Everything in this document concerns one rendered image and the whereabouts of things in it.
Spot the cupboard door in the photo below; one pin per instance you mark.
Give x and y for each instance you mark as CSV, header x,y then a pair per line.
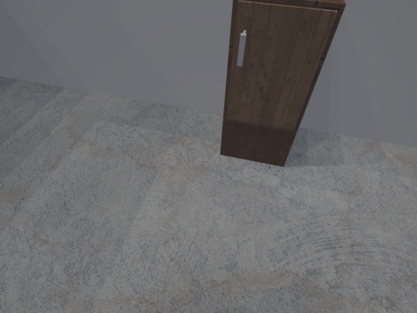
x,y
284,45

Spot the handle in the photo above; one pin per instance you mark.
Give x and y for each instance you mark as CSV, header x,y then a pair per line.
x,y
241,48

